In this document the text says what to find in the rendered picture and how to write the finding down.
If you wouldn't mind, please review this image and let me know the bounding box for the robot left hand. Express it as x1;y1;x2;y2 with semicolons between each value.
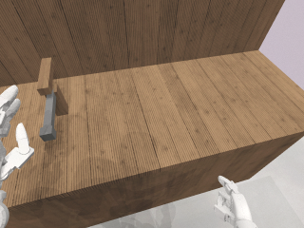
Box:
0;85;34;189

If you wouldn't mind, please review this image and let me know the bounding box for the left robot forearm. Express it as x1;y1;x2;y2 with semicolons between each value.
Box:
0;190;10;228

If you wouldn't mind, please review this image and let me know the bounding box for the counter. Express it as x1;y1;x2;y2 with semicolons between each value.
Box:
0;0;304;228

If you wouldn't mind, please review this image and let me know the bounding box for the tap lever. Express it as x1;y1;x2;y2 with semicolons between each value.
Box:
39;88;57;142

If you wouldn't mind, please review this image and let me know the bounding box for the robot right hand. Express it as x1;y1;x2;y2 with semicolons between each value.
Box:
215;176;253;227

